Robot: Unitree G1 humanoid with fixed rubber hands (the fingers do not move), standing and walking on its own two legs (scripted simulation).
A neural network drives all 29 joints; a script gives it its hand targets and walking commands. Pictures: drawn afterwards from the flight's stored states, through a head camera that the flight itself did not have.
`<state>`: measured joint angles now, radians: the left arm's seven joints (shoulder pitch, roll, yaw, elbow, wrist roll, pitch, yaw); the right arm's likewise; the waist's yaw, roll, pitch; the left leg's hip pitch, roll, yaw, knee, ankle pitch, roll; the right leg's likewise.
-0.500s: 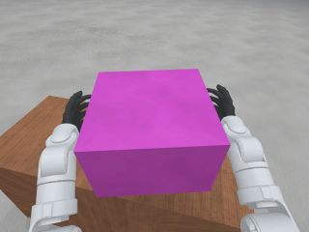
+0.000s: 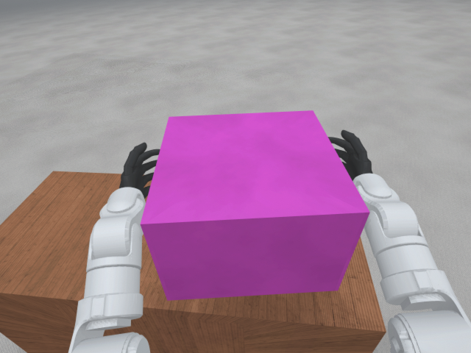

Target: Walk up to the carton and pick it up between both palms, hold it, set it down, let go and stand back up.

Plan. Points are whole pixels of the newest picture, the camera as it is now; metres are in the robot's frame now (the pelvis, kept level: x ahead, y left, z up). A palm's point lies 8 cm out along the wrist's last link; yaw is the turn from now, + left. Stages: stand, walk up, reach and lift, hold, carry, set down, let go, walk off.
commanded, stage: hold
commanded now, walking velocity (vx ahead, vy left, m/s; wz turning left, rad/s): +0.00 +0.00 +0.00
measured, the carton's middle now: (246, 196) +0.37 -0.02 +0.13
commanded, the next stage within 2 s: none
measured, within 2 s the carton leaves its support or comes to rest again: neither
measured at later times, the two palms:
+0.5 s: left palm (90, 204) +0.34 +0.23 +0.16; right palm (312, 163) +0.38 -0.13 +0.18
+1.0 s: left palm (120, 193) +0.35 +0.19 +0.17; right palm (341, 169) +0.37 -0.19 +0.17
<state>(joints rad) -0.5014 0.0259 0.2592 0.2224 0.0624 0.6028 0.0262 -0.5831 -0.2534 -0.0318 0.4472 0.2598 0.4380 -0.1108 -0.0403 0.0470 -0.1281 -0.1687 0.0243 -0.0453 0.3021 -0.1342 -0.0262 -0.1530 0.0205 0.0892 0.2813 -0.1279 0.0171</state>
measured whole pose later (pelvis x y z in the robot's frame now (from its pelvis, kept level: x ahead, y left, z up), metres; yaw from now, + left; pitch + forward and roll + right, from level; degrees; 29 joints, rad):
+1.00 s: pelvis +0.00 +0.00 +0.00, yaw +1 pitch +1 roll +0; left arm -0.53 0.05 0.30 0.27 0.04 0.58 0.01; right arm -0.63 -0.22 -0.04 0.47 0.23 0.45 -0.13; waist 0.00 0.04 -0.14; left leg -0.19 0.02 -0.06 0.29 -0.12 -0.01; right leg -0.18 0.02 0.08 0.28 -0.12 0.01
